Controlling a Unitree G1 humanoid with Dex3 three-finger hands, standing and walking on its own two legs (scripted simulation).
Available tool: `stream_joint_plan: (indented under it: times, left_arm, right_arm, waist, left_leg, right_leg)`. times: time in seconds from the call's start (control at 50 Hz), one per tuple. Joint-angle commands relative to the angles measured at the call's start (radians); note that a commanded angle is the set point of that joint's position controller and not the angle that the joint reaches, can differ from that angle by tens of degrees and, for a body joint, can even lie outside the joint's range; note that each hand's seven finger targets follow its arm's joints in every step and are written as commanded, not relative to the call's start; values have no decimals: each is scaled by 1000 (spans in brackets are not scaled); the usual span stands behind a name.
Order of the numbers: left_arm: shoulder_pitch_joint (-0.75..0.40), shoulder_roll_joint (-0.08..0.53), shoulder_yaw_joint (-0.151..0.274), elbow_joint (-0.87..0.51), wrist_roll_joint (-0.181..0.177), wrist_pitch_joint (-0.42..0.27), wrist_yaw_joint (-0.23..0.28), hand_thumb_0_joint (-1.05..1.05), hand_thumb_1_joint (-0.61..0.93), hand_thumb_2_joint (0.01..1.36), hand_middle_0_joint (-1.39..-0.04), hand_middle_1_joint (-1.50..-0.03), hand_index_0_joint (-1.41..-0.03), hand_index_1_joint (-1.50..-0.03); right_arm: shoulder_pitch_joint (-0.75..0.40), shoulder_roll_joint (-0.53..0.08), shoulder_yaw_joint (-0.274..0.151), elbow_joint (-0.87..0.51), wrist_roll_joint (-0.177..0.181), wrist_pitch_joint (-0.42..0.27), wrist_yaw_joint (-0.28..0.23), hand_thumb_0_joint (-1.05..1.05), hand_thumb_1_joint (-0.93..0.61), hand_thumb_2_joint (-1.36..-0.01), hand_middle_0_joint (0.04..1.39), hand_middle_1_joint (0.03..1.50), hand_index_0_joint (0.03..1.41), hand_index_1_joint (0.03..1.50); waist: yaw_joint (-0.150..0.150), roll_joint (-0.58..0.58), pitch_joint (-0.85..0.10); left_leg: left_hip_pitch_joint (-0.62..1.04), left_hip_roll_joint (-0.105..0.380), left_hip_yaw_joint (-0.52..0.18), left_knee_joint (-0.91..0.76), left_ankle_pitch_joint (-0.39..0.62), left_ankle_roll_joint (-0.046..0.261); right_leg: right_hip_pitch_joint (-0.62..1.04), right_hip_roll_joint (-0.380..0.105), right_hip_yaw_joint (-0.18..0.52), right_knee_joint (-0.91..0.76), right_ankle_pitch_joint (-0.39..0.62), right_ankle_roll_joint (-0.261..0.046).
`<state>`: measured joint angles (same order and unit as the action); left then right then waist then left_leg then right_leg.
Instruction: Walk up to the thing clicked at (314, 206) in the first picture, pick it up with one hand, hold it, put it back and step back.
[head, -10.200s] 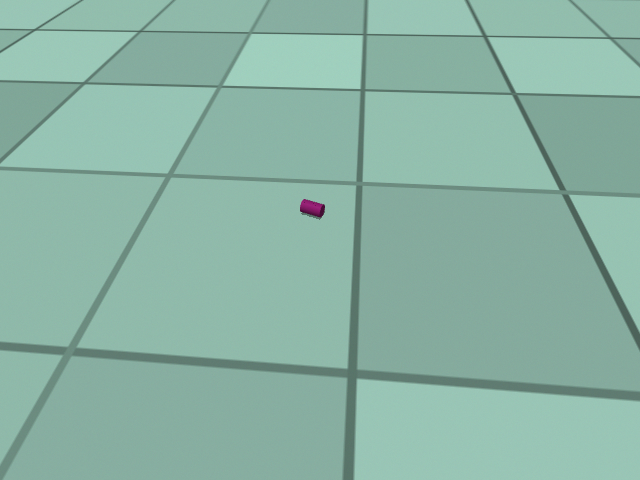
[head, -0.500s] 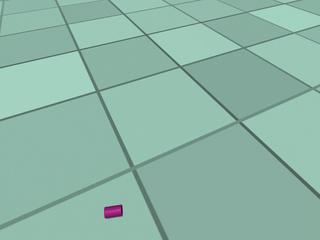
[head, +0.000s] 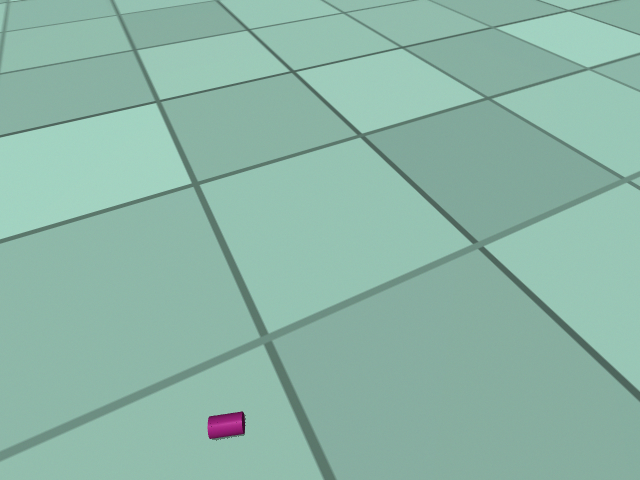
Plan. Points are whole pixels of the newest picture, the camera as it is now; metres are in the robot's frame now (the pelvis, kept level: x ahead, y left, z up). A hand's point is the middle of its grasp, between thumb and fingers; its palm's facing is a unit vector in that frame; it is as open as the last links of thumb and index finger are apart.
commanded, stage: stand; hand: left
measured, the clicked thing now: (226, 425) +0.44 +0.32 -0.75
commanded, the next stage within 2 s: walk up in 0.16 s
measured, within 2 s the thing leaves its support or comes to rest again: neither
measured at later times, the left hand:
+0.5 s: hand out of the picture +0.04 +0.41 -0.17, palm faces +0.05 -0.85 -0.52, open 7.4 cm
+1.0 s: hand out of the picture +0.09 +0.36 -0.17, palm faces +0.07 -0.91 -0.41, open 7.4 cm
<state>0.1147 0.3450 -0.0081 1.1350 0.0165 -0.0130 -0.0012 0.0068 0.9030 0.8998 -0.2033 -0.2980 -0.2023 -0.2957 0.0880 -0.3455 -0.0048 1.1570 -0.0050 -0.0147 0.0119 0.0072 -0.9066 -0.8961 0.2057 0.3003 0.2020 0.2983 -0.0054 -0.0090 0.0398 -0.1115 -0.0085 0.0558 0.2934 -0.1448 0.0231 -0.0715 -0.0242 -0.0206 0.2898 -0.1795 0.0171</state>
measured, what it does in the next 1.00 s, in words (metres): steps on the spot: left foot, then right foot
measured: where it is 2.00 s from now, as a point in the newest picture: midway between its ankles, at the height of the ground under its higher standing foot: outside the picture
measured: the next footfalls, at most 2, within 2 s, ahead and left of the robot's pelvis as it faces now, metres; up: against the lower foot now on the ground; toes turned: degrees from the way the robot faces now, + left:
left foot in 0.48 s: +0.07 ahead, +0.26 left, +0.00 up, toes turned +5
right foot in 0.90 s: +0.08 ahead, -0.02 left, +0.00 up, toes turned +6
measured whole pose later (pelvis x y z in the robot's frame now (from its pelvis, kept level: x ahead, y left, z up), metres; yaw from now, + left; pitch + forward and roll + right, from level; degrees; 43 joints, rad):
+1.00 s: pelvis +0.02 +0.07 -0.04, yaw +6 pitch -3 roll +1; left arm 0.14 0.40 0.08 0.87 0.05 0.03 -0.03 0.01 0.90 0.90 -0.20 -0.30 -0.20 -0.30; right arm 0.15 -0.43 -0.06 0.90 0.01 0.01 -0.06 0.01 -0.90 -0.90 0.21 0.30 0.21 0.30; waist 0.01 0.00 0.16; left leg -0.43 0.01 -0.09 0.98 -0.54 0.00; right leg -0.33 -0.01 -0.04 0.78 -0.40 -0.05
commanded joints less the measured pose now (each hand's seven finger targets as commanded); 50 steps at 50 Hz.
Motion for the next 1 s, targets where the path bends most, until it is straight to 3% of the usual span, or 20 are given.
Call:
stream_joint_plan:
  times: [0.0,0.12,0.14,0.18,0.24,0.28,0.38,0.44,0.46,0.48,0.52,0.58,0.68,0.8,0.84,0.88,0.9,0.92,0.94,0.98]
  left_arm:
    - [-37,210,41,-58,-6,-17,9,0,900,900,-200,-300,-200,-300]
    - [-36,209,38,-63,-6,-21,11,0,900,900,-200,-300,-200,-300]
    - [103,360,105,-41,-7,-33,52,0,900,900,-200,-300,-200,-300]
    - [192,419,144,-47,12,-35,86,0,900,900,-200,-300,-200,-300]
    - [48,391,156,-163,18,-42,104,0,900,900,-200,-300,-200,-300]
    - [-4,355,146,-195,22,-50,100,0,900,900,-200,-300,-200,-300]
    - [23,334,135,-235,34,-48,64,0,900,900,-200,-300,-200,-300]
    - [-7,302,120,-264,24,-17,31,0,900,900,-200,-300,-200,-300]
    - [49,229,100,-259,16,-4,25,0,900,900,-200,-300,-200,-300]
    - [80,147,76,-281,6,5,23,0,900,900,-200,-300,-200,-300]
    - [57,271,96,-232,-9,17,32,0,900,900,-200,-300,-200,-300]
    - [106,271,103,-191,-21,19,24,0,900,900,-200,-300,-200,-300]
    - [32,270,115,-235,8,46,12,0,900,900,-200,-300,-200,-300]
    - [40,263,142,-308,23,60,-17,0,900,900,-200,-300,-200,-300]
    - [79,257,149,-313,24,56,-24,0,900,900,-200,-300,-200,-300]
    - [146,265,157,-295,31,36,-20,0,900,900,-200,-300,-200,-300]
    - [139,333,172,-307,36,25,-14,0,900,900,-200,-300,-200,-300]
    - [95,325,161,-335,28,21,-14,0,900,900,-200,-300,-200,-300]
    - [68,356,162,-352,29,22,-15,0,900,900,-200,-300,-200,-300]
    - [28,302,152,-368,23,27,-11,0,900,900,-200,-300,-200,-300]
  right_arm:
    - [-55,-213,-33,-58,-4,-22,-17,0,-900,-900,200,300,200,300]
    - [-53,-217,-33,-60,-4,-22,-18,0,-900,-900,200,300,200,300]
    - [-53,-330,-99,-141,-64,32,15,0,-900,-900,200,300,200,300]
    - [-82,-251,-99,-204,-72,66,38,0,-900,-900,200,300,200,300]
    - [19,-265,-123,-257,-71,92,62,0,-900,-900,200,300,200,300]
    - [63,-255,-137,-267,-62,99,80,0,-900,-900,200,300,200,300]
    - [42,-208,-132,-303,-40,77,75,0,-900,-900,200,300,200,300]
    - [200,-229,-152,-216,-24,48,39,0,-900,-900,200,300,200,300]
    - [243,-286,-166,-202,-30,33,25,0,-900,-900,200,300,200,300]
    - [241,-375,-170,-225,-41,16,12,0,-900,-900,200,300,200,300]
    - [93,-448,-159,-262,-9,5,3,0,-900,-900,200,300,200,300]
    - [57,-325,-120,-274,-15,-14,-21,0,-900,-900,200,300,200,300]
    - [151,-348,-126,-257,-8,-26,-58,0,-900,-900,200,300,200,300]
    - [163,-363,-138,-308,-2,-33,-91,0,-900,-900,200,300,200,300]
    - [113,-357,-132,-334,-1,-27,-92,0,-900,-900,200,300,200,300]
    - [57,-313,-112,-354,9,-14,-83,0,-900,-900,200,300,200,300]
    - [46,-255,-94,-369,23,-11,-80,0,-900,-900,200,300,200,300]
    - [40,-222,-81,-366,19,-4,-90,0,-900,-900,200,300,200,300]
    - [71,-248,-89,-347,12,1,-98,0,-900,-900,200,300,200,300]
    - [94,-288,-100,-320,16,-1,-86,0,-900,-900,200,300,200,300]
  waist:
    - [4,11,-53]
    - [4,11,-74]
    - [44,120,-26]
    - [89,-38,9]
    - [12,-55,25]
    - [-23,-94,15]
    - [20,-190,-9]
    - [-53,-94,-61]
    - [-69,87,-84]
    - [-55,322,-87]
    - [-20,214,-62]
    - [18,173,-51]
    - [-24,157,-36]
    - [-25,147,-95]
    - [8,140,-105]
    - [59,50,-118]
    - [69,-147,-97]
    - [62,-183,-76]
    - [62,-193,-89]
    - [28,-109,2]
  left_leg:
    - [33,150,-142,-56,77,-3]
    - [48,152,-140,-38,150,1]
    - [-133,70,-90,112,81,20]
    - [-360,21,-93,457,-317,-20]
    - [-413,83,-242,753,-350,-15]
    - [-389,91,-237,759,-307,-27]
    - [-267,91,-109,420,-241,-44]
    - [17,-17,32,177,-12,-49]
    - [102,32,-45,125,28,-23]
    - [82,253,-422,45,100,55]
    - [-190,376,-669,-35,-227,230]
    - [-62,249,-353,145,134,142]
    - [-50,327,-407,184,482,197]
    - [14,356,-411,276,505,225]
    - [-69,328,-374,330,446,199]
    - [-217,190,-226,488,276,93]
    - [-359,24,-107,671,71,8]
    - [-457,-64,-73,763,-458,-11]
    - [-387,-29,-136,836,-556,-4]
    - [-365,-24,-162,887,-481,-1]
  right_leg:
    - [-46,-117,97,-47,64,-33]
    - [-25,-123,96,-46,116,-30]
    - [64,-159,124,14,93,-64]
    - [118,-384,323,-64,136,-212]
    - [-34,-466,307,-41,133,-313]
    - [-62,-373,177,-25,123,-272]
    - [-61,-252,12,122,215,-197]
    - [-214,-162,-79,412,-10,-116]
    - [-300,-96,-134,604,-164,-76]
    - [-442,10,-65,736,-506,-38]
    - [-287,-36,95,717,-446,-54]
    - [-344,-60,107,636,-334,-53]
    - [-313,-37,55,558,-344,-34]
    - [-390,-38,75,597,-329,-49]
    - [-302,-35,66,512,-281,-50]
    - [-108,-42,88,233,12,-72]
    - [-48,-182,308,138,227,-137]
    - [-36,-293,419,123,343,-261]
    - [-134,-370,483,132,331,-341]
    - [-209,-286,366,128,276,-295]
